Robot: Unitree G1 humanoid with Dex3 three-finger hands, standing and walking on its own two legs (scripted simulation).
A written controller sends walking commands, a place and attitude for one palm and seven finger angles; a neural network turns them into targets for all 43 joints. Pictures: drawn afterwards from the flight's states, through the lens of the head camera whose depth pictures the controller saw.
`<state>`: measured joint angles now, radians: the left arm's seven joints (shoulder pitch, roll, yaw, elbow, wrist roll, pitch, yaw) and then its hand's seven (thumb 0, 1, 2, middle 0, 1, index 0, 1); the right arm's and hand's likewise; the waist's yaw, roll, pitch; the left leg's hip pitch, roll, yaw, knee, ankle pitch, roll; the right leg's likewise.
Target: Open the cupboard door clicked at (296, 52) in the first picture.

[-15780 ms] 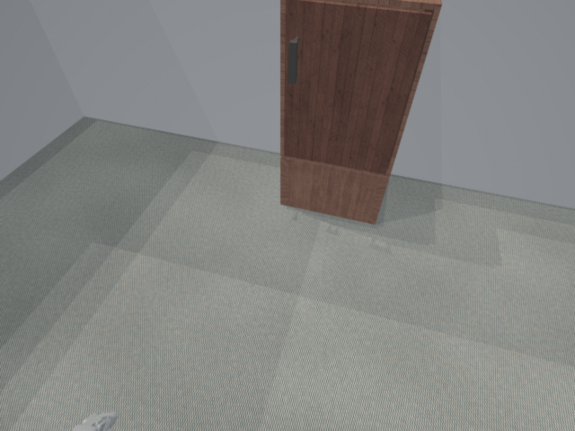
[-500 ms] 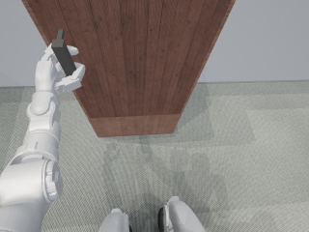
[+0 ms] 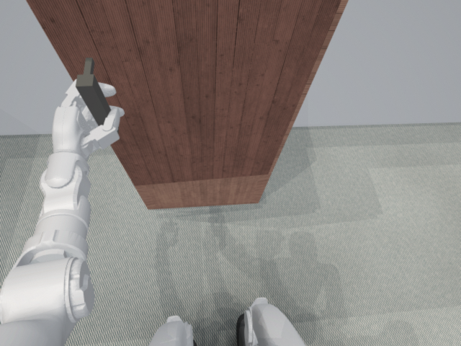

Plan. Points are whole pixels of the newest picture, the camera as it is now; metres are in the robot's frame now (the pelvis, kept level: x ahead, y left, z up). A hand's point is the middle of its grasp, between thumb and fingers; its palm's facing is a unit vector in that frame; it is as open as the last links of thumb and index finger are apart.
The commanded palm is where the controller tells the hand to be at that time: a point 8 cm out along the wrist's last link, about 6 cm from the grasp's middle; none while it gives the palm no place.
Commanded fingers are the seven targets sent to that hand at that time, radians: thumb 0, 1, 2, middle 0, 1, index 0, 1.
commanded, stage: pull the door open along its arc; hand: left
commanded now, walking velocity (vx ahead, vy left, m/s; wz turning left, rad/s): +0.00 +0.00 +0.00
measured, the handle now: (101, 99) +0.53 +0.20 +0.05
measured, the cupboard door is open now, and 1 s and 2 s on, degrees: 2 43 42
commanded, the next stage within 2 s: open thumb and fingers to let go in 0.84 s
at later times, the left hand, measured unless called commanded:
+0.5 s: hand (150, 204) +0.33 +0.10 +0.05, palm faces +0.39 -0.92 +0.06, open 6.3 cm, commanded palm +0.28 +0.14 +0.05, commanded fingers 0.00 0.90 0.90 -0.40 -1.35 -0.40 -1.35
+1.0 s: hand (203, 257) +0.25 +0.03 +0.05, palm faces +0.32 -0.95 -0.05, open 6.3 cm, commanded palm +0.21 +0.08 +0.05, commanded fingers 0.00 0.62 0.78 -0.38 -1.32 -0.38 -1.32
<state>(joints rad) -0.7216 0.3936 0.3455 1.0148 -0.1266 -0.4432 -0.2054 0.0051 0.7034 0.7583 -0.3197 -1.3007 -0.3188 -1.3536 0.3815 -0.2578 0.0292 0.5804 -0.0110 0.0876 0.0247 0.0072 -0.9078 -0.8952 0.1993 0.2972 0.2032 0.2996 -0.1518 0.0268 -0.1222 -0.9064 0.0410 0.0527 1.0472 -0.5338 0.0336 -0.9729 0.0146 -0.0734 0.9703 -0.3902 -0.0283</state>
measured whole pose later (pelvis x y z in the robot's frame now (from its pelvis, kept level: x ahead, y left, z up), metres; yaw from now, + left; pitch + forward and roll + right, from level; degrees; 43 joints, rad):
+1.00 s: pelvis +0.00 -0.05 +0.01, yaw +5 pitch +12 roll +1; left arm 0.25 -0.06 -0.31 0.10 0.11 -0.30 0.53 0.02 0.64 0.74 -0.31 -1.31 -0.36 -1.34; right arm 0.19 -0.18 0.02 0.53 -0.07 -0.05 0.02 0.01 -0.91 -0.90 0.20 0.30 0.20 0.30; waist -0.02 0.03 -0.15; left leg -0.69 0.03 -0.01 0.99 -0.51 -0.04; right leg -0.76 0.00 -0.14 0.98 -0.44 -0.09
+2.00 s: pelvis -0.02 -0.03 +0.00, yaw +5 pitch +12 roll +0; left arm 0.15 0.05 -0.28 0.11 0.08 -0.34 0.19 -0.01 -0.49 0.30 -0.30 -0.46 -0.24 -0.49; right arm 0.21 -0.20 0.03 0.51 -0.04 -0.07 0.02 0.01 -0.91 -0.90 0.20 0.30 0.20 0.30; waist 0.01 0.03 -0.13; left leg -0.76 -0.01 -0.01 1.07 -0.52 0.00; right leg -0.83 -0.03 -0.12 1.05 -0.44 -0.06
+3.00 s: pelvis -0.01 -0.01 -0.02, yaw +4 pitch +14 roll -1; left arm 0.65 0.14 -0.12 -0.30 -0.09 -0.33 -0.07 -0.01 -0.50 0.30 -0.16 -0.31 -0.19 -0.32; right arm 0.27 -0.21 0.01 0.36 0.01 -0.05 -0.01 0.02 -0.91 -0.90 0.20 0.30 0.20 0.30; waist 0.01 0.03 -0.16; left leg -0.82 0.01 0.00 1.17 -0.60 0.02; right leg -0.88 -0.02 -0.11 1.12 -0.49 -0.05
